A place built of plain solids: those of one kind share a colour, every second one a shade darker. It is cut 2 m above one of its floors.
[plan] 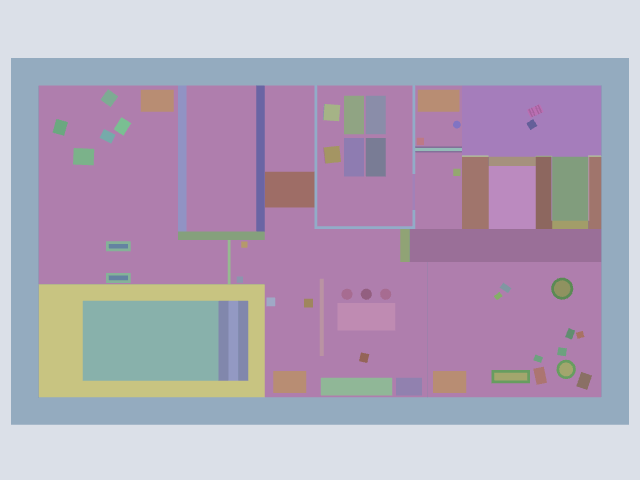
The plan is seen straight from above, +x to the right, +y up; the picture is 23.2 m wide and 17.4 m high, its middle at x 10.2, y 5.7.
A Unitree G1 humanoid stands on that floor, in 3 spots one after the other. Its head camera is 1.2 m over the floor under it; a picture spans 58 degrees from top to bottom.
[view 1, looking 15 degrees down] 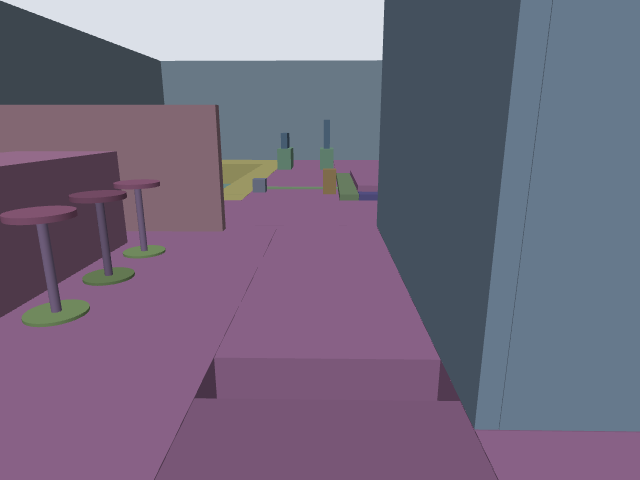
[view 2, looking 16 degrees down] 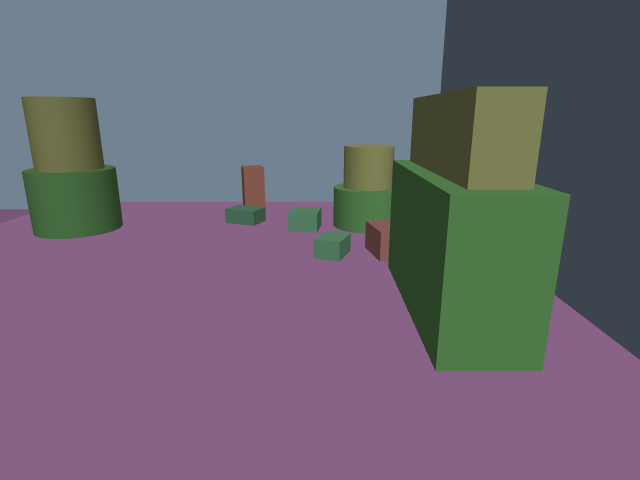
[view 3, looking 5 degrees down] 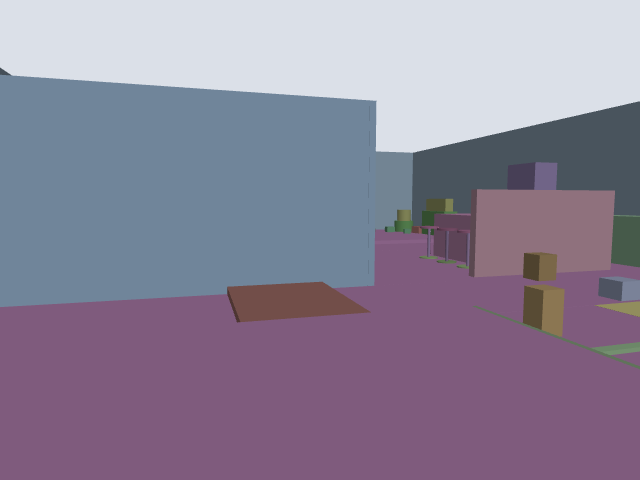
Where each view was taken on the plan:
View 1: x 15.16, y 5.50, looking -179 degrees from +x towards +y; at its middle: floor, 4.63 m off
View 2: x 14.72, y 1.50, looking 0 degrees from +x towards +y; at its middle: parcel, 3.41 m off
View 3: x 4.30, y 8.55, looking -16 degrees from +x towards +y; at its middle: part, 5.95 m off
